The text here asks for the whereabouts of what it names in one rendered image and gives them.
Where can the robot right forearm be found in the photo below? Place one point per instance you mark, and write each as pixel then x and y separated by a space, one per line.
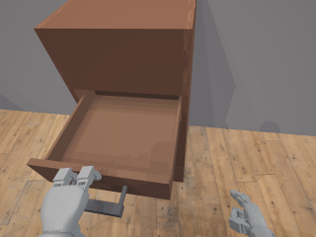
pixel 261 231

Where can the right robot hand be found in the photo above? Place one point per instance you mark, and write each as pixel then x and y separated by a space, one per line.
pixel 242 221

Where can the drawer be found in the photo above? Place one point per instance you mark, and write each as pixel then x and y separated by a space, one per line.
pixel 131 139

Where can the cabinet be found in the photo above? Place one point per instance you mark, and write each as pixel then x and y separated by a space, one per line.
pixel 128 46

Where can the handle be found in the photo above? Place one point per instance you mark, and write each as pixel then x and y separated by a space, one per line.
pixel 106 207

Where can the left robot hand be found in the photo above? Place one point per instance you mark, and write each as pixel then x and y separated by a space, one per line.
pixel 64 204

